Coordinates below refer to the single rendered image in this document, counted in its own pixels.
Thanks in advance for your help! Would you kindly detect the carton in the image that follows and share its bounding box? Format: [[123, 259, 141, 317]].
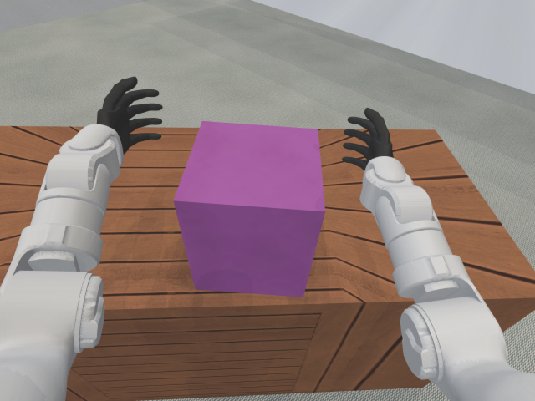
[[173, 121, 325, 297]]

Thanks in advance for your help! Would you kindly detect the robot left forearm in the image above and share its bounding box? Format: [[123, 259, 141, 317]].
[[0, 124, 124, 302]]

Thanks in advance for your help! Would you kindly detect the pedestal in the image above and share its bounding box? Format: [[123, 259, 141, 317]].
[[0, 126, 535, 401]]

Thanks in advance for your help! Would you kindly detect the robot left hand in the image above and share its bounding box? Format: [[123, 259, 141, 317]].
[[97, 77, 162, 154]]

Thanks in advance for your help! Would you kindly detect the robot right forearm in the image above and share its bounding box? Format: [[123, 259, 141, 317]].
[[359, 156, 507, 357]]

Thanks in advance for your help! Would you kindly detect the right robot upper arm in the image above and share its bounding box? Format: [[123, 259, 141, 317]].
[[400, 297, 535, 401]]

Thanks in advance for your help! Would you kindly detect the left robot upper arm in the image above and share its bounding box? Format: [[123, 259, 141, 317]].
[[0, 271, 105, 401]]

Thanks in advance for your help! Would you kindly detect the robot right hand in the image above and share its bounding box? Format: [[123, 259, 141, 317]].
[[342, 108, 394, 171]]

